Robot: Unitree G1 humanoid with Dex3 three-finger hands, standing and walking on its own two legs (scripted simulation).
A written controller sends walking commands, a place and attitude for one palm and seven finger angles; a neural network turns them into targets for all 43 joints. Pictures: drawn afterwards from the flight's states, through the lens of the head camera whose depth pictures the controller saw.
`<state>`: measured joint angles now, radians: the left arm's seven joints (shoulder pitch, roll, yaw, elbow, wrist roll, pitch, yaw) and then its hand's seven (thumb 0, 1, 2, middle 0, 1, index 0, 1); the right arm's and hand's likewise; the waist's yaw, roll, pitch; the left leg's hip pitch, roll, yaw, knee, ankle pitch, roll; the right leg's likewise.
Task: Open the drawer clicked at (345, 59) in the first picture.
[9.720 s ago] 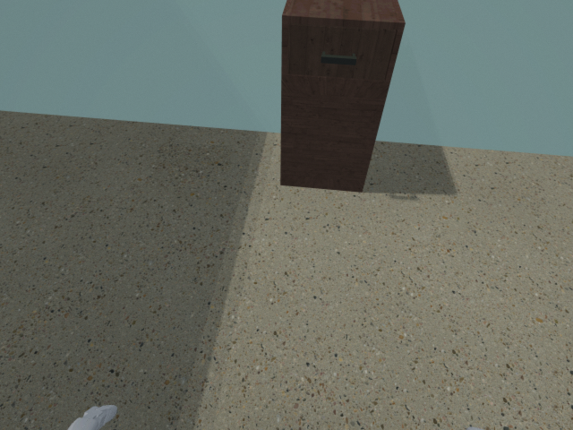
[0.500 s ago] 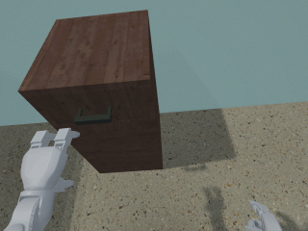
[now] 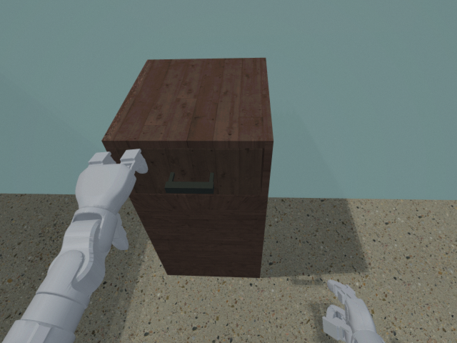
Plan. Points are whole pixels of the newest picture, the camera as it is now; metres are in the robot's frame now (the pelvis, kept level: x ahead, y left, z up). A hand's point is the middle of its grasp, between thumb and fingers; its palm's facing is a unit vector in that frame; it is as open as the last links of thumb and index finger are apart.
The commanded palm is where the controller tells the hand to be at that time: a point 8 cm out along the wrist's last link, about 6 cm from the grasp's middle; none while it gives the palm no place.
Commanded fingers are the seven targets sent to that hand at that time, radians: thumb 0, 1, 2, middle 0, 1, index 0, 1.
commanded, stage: raise the hand with hooked fingers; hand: left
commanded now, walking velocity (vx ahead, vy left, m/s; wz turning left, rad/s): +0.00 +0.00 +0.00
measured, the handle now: (190, 181) +0.51 +0.18 -0.07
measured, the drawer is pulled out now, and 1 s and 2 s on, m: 0.00 0.00 0.00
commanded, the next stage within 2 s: move the hooked fingers above the handle in 0.32 s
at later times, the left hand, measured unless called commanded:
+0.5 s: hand (116, 200) +0.33 +0.26 +0.08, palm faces +0.06 -0.07 -1.00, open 13.9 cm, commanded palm +0.30 +0.25 +0.13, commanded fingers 0.00 -0.50 0.30 -0.30 -1.20 -0.30 -1.20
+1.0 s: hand (151, 196) +0.37 +0.22 +0.03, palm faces -0.06 -0.04 -1.00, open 13.9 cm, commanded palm +0.35 +0.23 +0.09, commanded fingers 0.00 -0.50 0.30 -0.30 -1.20 -0.30 -1.20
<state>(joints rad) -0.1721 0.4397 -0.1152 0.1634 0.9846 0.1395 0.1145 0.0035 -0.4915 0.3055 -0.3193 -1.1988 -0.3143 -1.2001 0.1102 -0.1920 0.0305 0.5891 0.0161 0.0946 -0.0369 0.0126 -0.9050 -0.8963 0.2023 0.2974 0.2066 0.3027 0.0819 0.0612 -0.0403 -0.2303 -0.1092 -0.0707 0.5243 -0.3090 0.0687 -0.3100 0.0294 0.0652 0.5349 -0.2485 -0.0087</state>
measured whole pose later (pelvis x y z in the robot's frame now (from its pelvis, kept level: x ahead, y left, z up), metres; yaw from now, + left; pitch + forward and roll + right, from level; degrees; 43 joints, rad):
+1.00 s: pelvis +0.02 -0.03 -0.01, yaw +0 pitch +9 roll +0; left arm -0.27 0.45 -0.06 0.40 1.00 -0.02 0.15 0.00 -0.49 0.30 -0.32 -1.20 -0.31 -1.20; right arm 0.19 -0.26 -0.04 0.63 0.00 0.11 -0.05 0.01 -0.91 -0.90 0.20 0.30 0.21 0.30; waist 0.05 0.06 -0.07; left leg -0.37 -0.07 -0.09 0.57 -0.35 0.03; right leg -0.45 0.07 0.04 0.58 -0.28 -0.04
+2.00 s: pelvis +0.01 -0.01 -0.03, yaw -1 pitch +19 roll -1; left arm -0.69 0.35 -0.07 0.98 1.12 -0.03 0.49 0.00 -0.49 0.30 -0.39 -1.25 -0.33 -1.22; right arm 0.33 -0.25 -0.07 0.71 -0.04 0.11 0.02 0.01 -0.91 -0.90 0.20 0.30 0.21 0.30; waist -0.07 0.05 -0.17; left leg -0.72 -0.09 -0.06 0.82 -0.44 0.06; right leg -0.78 0.07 0.05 0.78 -0.34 -0.02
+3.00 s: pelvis +0.01 -0.02 -0.03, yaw -2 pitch +18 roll -1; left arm -0.64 0.44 -0.04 0.96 1.08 -0.03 0.38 0.00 -0.49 0.30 -0.33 -1.21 -0.32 -1.22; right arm 0.30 -0.24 -0.05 0.66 -0.01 0.12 -0.02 0.01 -0.91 -0.90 0.20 0.30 0.21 0.30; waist -0.06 0.05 -0.15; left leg -0.64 -0.07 -0.05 0.75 -0.41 0.05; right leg -0.72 0.08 0.06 0.72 -0.31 -0.03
